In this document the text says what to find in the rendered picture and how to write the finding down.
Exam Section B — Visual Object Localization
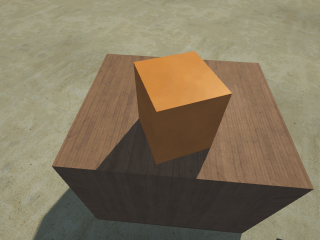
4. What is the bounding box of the pedestal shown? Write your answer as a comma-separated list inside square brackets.
[52, 53, 314, 234]

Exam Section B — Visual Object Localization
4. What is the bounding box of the carton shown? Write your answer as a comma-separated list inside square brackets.
[133, 51, 232, 165]

